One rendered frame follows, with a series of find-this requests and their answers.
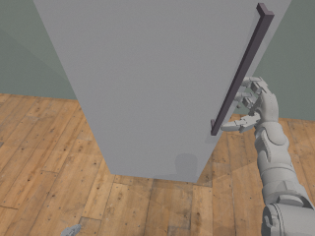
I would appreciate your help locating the handle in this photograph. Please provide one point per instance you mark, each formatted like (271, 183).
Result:
(260, 30)

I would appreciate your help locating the robot right forearm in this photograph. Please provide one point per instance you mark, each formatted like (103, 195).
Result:
(279, 179)

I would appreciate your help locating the fridge door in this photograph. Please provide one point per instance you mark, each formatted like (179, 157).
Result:
(150, 75)

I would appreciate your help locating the right robot upper arm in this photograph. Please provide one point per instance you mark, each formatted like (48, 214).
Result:
(286, 220)

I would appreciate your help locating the right robot hand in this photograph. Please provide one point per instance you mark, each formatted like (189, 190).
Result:
(266, 106)

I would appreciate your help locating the left robot hand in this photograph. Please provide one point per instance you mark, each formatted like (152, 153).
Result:
(71, 231)

